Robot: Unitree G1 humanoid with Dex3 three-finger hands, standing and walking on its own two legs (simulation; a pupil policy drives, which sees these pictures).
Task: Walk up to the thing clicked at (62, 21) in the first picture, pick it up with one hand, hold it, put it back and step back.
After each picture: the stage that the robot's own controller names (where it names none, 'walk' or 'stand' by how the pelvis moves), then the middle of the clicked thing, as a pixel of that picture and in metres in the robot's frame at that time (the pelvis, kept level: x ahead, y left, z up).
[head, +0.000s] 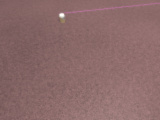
stand; (62, 18) +1.91 +0.35 -0.72
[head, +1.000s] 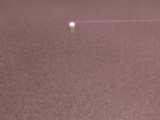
walk; (72, 27) +1.78 +0.19 -0.70
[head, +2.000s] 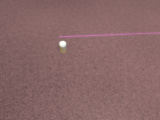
walk; (62, 47) +1.21 +0.21 -0.71
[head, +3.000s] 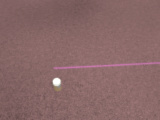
walk; (57, 84) +0.77 +0.23 -0.71
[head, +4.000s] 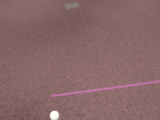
walk; (55, 117) +0.52 +0.24 -0.71
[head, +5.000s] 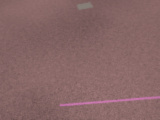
stand; out of the picture +0.39 +0.22 -0.70
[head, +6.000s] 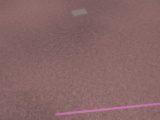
stand; out of the picture +0.35 +0.21 -0.72
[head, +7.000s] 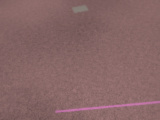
stand; out of the picture +0.35 +0.21 -0.72
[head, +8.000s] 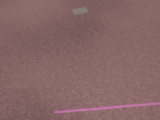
stand; out of the picture +0.36 +0.22 -0.73
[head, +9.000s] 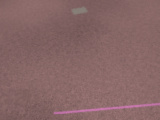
stand; out of the picture +0.35 +0.22 -0.73
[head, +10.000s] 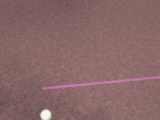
go down; (46, 116) +0.36 +0.23 -0.66
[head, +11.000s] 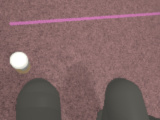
go down; (21, 63) +0.42 +0.26 -0.29
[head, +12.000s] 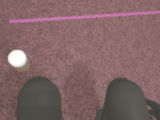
close in; (19, 61) +0.42 +0.27 -0.28
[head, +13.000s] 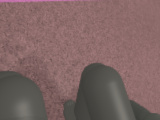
close in; out of the picture +0.40 +0.30 -0.22
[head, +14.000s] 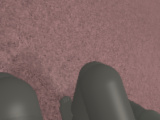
close; out of the picture +0.39 +0.31 -0.22
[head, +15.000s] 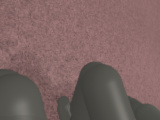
lift; out of the picture +0.37 +0.30 -0.22
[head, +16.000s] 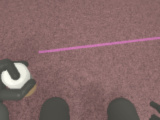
lift; (21, 81) +0.33 +0.22 -0.02
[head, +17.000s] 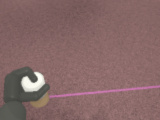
hold; (36, 90) +0.33 +0.18 -0.01
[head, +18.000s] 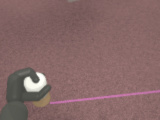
hold; (38, 90) +0.33 +0.18 -0.01
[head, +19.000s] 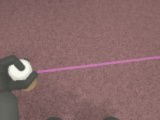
crouch; (24, 76) +0.38 +0.21 -0.06
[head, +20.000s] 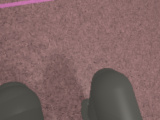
lower; out of the picture +0.44 +0.31 -0.16
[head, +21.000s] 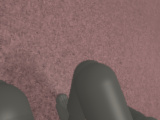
lower; out of the picture +0.40 +0.33 -0.22
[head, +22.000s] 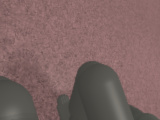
lower; out of the picture +0.40 +0.33 -0.23
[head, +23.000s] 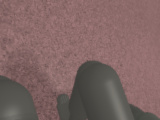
lower; out of the picture +0.40 +0.33 -0.23
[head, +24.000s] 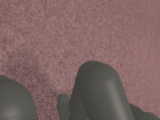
lower; out of the picture +0.40 +0.33 -0.23
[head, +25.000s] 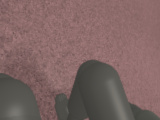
withdraw; out of the picture +0.39 +0.31 -0.23
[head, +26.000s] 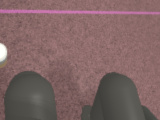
stand; out of the picture +0.41 +0.29 -0.26
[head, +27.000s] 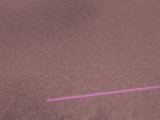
stand; out of the picture +0.37 +0.22 -0.63
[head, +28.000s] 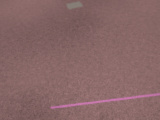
stand; out of the picture +0.38 +0.23 -0.67
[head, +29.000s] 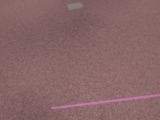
stand; out of the picture +0.37 +0.22 -0.67
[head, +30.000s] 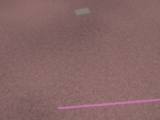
stand; out of the picture +0.41 +0.22 -0.72
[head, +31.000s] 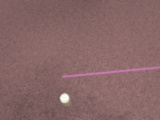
walk; (65, 100) +0.47 +0.24 -0.70
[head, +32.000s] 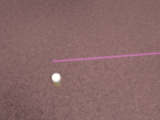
walk; (56, 80) +0.68 +0.20 -0.70
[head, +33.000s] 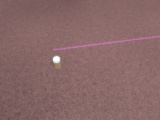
stand; (57, 62) +0.98 +0.29 -0.70
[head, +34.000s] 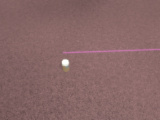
stand; (65, 65) +0.99 +0.21 -0.71
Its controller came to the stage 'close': yes
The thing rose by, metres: 0.71
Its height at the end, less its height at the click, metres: +0.00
